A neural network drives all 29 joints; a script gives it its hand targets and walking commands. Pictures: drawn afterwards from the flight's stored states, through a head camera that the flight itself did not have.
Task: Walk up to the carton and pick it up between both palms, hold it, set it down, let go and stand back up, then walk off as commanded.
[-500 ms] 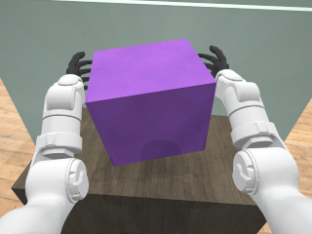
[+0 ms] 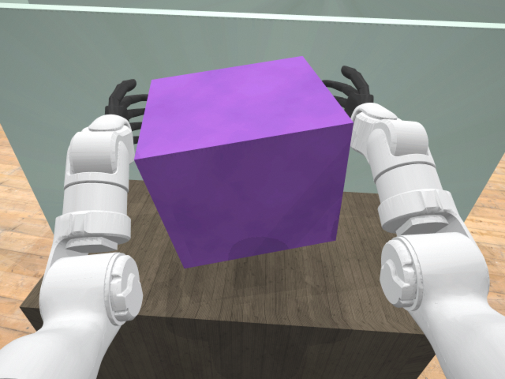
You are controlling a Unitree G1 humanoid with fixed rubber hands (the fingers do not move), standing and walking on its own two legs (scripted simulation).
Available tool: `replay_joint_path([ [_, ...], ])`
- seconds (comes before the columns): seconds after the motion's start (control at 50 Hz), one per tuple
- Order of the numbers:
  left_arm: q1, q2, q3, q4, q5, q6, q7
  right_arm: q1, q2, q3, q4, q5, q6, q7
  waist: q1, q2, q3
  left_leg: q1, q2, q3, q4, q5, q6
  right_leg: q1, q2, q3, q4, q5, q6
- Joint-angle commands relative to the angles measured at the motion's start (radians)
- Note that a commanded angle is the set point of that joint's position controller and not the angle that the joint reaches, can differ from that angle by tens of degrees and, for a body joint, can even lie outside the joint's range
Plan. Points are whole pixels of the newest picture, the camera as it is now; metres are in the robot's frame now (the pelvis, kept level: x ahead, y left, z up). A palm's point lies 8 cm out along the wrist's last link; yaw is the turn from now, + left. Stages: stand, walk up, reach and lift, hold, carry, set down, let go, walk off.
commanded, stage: hold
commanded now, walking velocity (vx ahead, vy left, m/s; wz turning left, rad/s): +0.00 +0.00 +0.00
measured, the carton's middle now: (244, 160) +0.40 +0.03 +0.22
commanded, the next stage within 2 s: none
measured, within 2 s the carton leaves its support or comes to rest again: neither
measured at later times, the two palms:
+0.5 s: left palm (122, 122) +0.38 +0.21 +0.29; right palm (361, 106) +0.39 -0.14 +0.32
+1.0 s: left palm (123, 120) +0.38 +0.21 +0.30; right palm (363, 105) +0.39 -0.14 +0.33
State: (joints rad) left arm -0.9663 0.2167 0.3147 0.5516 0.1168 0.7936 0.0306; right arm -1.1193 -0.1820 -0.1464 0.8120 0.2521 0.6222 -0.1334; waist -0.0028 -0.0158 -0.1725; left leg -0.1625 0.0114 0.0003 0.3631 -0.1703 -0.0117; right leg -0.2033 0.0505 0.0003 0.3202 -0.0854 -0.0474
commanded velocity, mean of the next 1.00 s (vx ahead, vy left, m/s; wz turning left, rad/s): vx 0.00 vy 0.00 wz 0.00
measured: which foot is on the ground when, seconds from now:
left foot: down 0.00-1.00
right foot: down 0.00-1.00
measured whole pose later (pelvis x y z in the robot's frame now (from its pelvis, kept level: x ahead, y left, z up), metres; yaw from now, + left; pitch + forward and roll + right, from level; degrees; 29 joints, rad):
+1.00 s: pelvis +0.00 +0.00 +0.00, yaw +0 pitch -2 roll +0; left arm -1.00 0.22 0.31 0.54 0.12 0.84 0.01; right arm -1.17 -0.22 -0.14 0.81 0.27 0.68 -0.14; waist -0.01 -0.01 -0.17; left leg -0.16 0.01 0.00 0.36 -0.17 -0.01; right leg -0.20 0.05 0.00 0.32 -0.09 -0.05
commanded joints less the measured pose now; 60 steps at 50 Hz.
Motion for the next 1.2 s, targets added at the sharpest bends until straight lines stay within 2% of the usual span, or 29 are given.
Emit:
replay_joint_path([
  [0.0, -0.830, -0.570, -0.318, -0.175, -0.201, -0.046, -0.231, -0.683, 0.523, 0.203, -0.164, 0.105, 0.011, 0.117, -0.164, 0.089, -0.253, -0.233, -0.001, -0.085, -0.150, -0.152, -0.005, 0.422, -0.031, 0.067, -0.032, 0.042, 0.006],
  [0.02, -0.832, -0.539, -0.284, -0.145, -0.189, -0.049, -0.233, -0.697, 0.536, 0.205, -0.166, 0.103, 0.015, 0.119, -0.144, 0.052, -0.258, -0.227, -0.013, -0.079, -0.146, -0.160, 0.011, 0.406, -0.034, 0.069, -0.045, 0.008, 0.011],
  [0.08, -0.847, -0.569, -0.328, -0.202, -0.217, -0.052, -0.219, -0.683, 0.541, 0.220, -0.183, 0.125, 0.015, 0.123, -0.152, 0.081, -0.295, -0.224, -0.005, -0.080, -0.145, -0.123, -0.006, 0.434, -0.026, 0.070, -0.032, 0.082, 0.010],
  [0.18, -0.785, -0.524, -0.259, -0.140, -0.167, -0.033, -0.234, -0.668, 0.539, 0.241, -0.167, 0.132, 0.032, 0.122, -0.124, 0.031, -0.261, -0.217, -0.016, -0.069, -0.141, -0.087, 0.009, 0.442, -0.032, 0.079, -0.043, 0.094, 0.013],
  [0.24, -0.805, -0.518, -0.259, -0.130, -0.148, -0.020, -0.247, -0.664, 0.507, 0.216, -0.129, 0.126, 0.040, 0.127, -0.136, 0.072, -0.224, -0.244, -0.003, -0.079, -0.154, -0.152, 0.001, 0.426, -0.030, 0.077, -0.035, 0.039, 0.010],
  [0.26, -0.815, -0.516, -0.244, -0.129, -0.157, -0.024, -0.251, -0.695, 0.533, 0.228, -0.155, 0.127, 0.040, 0.130, -0.112, 0.039, -0.256, -0.246, -0.006, -0.077, -0.153, -0.141, 0.015, 0.432, -0.030, 0.076, -0.035, 0.040, 0.013],
  [0.28, -0.839, -0.529, -0.277, -0.156, -0.172, -0.026, -0.251, -0.674, 0.510, 0.206, -0.128, 0.116, 0.046, 0.130, -0.147, 0.072, -0.241, -0.236, 0.004, -0.080, -0.158, -0.150, -0.004, 0.419, -0.027, 0.075, -0.033, 0.044, 0.009],
  [0.46, -0.802, -0.516, -0.260, -0.201, -0.172, -0.023, -0.238, -0.655, 0.540, 0.262, -0.195, 0.169, 0.049, 0.122, -0.108, 0.045, -0.286, -0.216, -0.012, -0.073, -0.138, -0.051, -0.001, 0.472, -0.027, 0.079, -0.022, 0.143, 0.019],
  [0.48, -0.821, -0.516, -0.278, -0.223, -0.171, -0.022, -0.246, -0.650, 0.542, 0.261, -0.189, 0.172, 0.051, 0.116, -0.126, 0.060, -0.295, -0.217, -0.015, -0.077, -0.126, -0.040, -0.008, 0.472, -0.032, 0.082, -0.019, 0.174, 0.016],
  [0.58, -0.831, -0.543, -0.315, -0.251, -0.186, -0.016, -0.239, -0.659, 0.517, 0.268, -0.190, 0.183, 0.058, 0.120, -0.130, 0.100, -0.298, -0.224, -0.001, -0.083, -0.131, -0.055, -0.023, 0.475, -0.019, 0.082, -0.010, 0.171, 0.007],
  [0.66, -0.830, -0.521, -0.303, -0.272, -0.197, -0.021, -0.238, -0.649, 0.544, 0.277, -0.238, 0.189, 0.064, 0.110, -0.131, 0.061, -0.342, -0.195, -0.016, -0.078, -0.120, -0.016, -0.012, 0.485, -0.022, 0.080, -0.012, 0.220, 0.015],
  [0.68, -0.807, -0.539, -0.306, -0.238, -0.181, -0.017, -0.239, -0.645, 0.529, 0.267, -0.221, 0.180, 0.063, 0.110, -0.136, 0.082, -0.309, -0.209, -0.018, -0.073, -0.130, -0.056, -0.016, 0.472, -0.026, 0.080, -0.019, 0.174, 0.017],
  [0.7, -0.792, -0.535, -0.298, -0.215, -0.176, -0.010, -0.239, -0.691, 0.540, 0.269, -0.246, 0.177, 0.057, 0.109, -0.114, 0.071, -0.311, -0.212, -0.014, -0.072, -0.130, -0.060, -0.005, 0.480, -0.026, 0.079, -0.024, 0.165, 0.020],
  [0.74, -0.793, -0.523, -0.260, -0.192, -0.160, -0.006, -0.250, -0.672, 0.533, 0.260, -0.220, 0.162, 0.070, 0.113, -0.116, 0.040, -0.262, -0.208, -0.007, -0.080, -0.143, -0.082, 0.003, 0.446, -0.023, 0.077, -0.026, 0.113, 0.018],
  [0.78, -0.850, -0.541, -0.296, -0.220, -0.186, -0.013, -0.242, -0.696, 0.519, 0.248, -0.210, 0.170, 0.064, 0.118, -0.127, 0.090, -0.273, -0.233, 0.004, -0.085, -0.153, -0.120, -0.008, 0.441, -0.018, 0.072, -0.020, 0.089, 0.015],
  [0.8, -0.879, -0.527, -0.291, -0.218, -0.192, -0.018, -0.239, -0.726, 0.540, 0.252, -0.213, 0.174, 0.058, 0.120, -0.103, 0.076, -0.296, -0.231, -0.005, -0.076, -0.143, -0.108, -0.001, 0.422, -0.025, 0.072, -0.025, 0.061, 0.017],
  [0.82, -0.861, -0.528, -0.289, -0.206, -0.193, -0.017, -0.241, -0.714, 0.529, 0.237, -0.215, 0.161, 0.058, 0.116, -0.118, 0.067, -0.309, -0.219, -0.007, -0.074, -0.139, -0.089, -0.002, 0.430, -0.025, 0.077, -0.024, 0.088, 0.016],
  [0.86, -0.832, -0.528, -0.272, -0.195, -0.177, -0.016, -0.241, -0.710, 0.540, 0.264, -0.206, 0.177, 0.058, 0.120, -0.102, 0.059, -0.308, -0.211, -0.008, -0.078, -0.136, -0.069, 0.000, 0.444, -0.027, 0.079, -0.028, 0.117, 0.017],
  [0.9, -0.828, -0.534, -0.287, -0.208, -0.183, -0.018, -0.239, -0.684, 0.530, 0.246, -0.217, 0.164, 0.059, 0.112, -0.127, 0.074, -0.286, -0.229, -0.006, -0.079, -0.143, -0.090, -0.006, 0.453, -0.026, 0.078, -0.018, 0.123, 0.018],
  [0.92, -0.821, -0.520, -0.276, -0.209, -0.171, -0.016, -0.247, -0.670, 0.534, 0.264, -0.191, 0.170, 0.063, 0.113, -0.110, 0.062, -0.268, -0.230, -0.005, -0.081, -0.140, -0.067, -0.006, 0.458, -0.024, 0.078, -0.021, 0.142, 0.013],
  [0.94, -0.826, -0.528, -0.285, -0.210, -0.176, -0.014, -0.248, -0.654, 0.523, 0.246, -0.188, 0.156, 0.066, 0.116, -0.128, 0.073, -0.285, -0.222, -0.006, -0.076, -0.142, -0.071, -0.010, 0.458, -0.024, 0.080, -0.021, 0.138, 0.012],
  [0.96, -0.841, -0.516, -0.287, -0.243, -0.182, -0.015, -0.249, -0.684, 0.544, 0.268, -0.216, 0.181, 0.061, 0.115, -0.108, 0.076, -0.334, -0.212, -0.008, -0.076, -0.124, -0.043, -0.006, 0.477, -0.027, 0.083, -0.016, 0.166, 0.014],
  [1.0, -0.813, -0.525, -0.273, -0.232, -0.181, -0.016, -0.243, -0.673, 0.539, 0.256, -0.226, 0.177, 0.065, 0.115, -0.115, 0.059, -0.315, -0.228, -0.009, -0.077, -0.143, -0.073, -0.009, 0.488, -0.030, 0.088, -0.015, 0.155, 0.018],
  [1.02, -0.798, -0.508, -0.246, -0.198, -0.165, -0.013, -0.247, -0.680, 0.549, 0.262, -0.229, 0.175, 0.065, 0.111, -0.095, 0.041, -0.292, -0.233, -0.017, -0.071, -0.141, -0.076, 0.003, 0.469, -0.030, 0.086, -0.025, 0.129, 0.022],
  [1.04, -0.811, -0.531, -0.271, -0.211, -0.175, -0.010, -0.247, -0.690, 0.533, 0.251, -0.229, 0.168, 0.065, 0.115, -0.112, 0.068, -0.312, -0.238, -0.007, -0.076, -0.148, -0.076, -0.008, 0.489, -0.027, 0.085, -0.016, 0.144, 0.016],
  [1.08, -0.779, -0.517, -0.268, -0.203, -0.163, -0.001, -0.254, -0.667, 0.526, 0.260, -0.217, 0.180, 0.067, 0.111, -0.100, 0.059, -0.285, -0.208, -0.009, -0.078, -0.132, -0.024, -0.004, 0.470, -0.024, 0.083, -0.022, 0.172, 0.016],
  [1.12, -0.831, -0.533, -0.274, -0.215, -0.173, -0.011, -0.243, -0.682, 0.527, 0.241, -0.204, 0.176, 0.060, 0.116, -0.119, 0.075, -0.286, -0.223, -0.003, -0.078, -0.146, -0.085, -0.010, 0.449, -0.018, 0.073, -0.015, 0.107, 0.021],
  [1.16, -0.841, -0.522, -0.284, -0.239, -0.177, -0.009, -0.247, -0.676, 0.512, 0.241, -0.199, 0.179, 0.065, 0.116, -0.119, 0.088, -0.299, -0.207, -0.001, -0.082, -0.134, -0.050, -0.016, 0.451, -0.020, 0.075, -0.012, 0.136, 0.015],
  [1.18, -0.802, -0.534, -0.262, -0.185, -0.164, -0.007, -0.247, -0.690, 0.522, 0.254, -0.219, 0.177, 0.065, 0.116, -0.106, 0.063, -0.282, -0.220, -0.005, -0.081, -0.143, -0.081, -0.004, 0.452, -0.020, 0.074, -0.020, 0.105, 0.018],
])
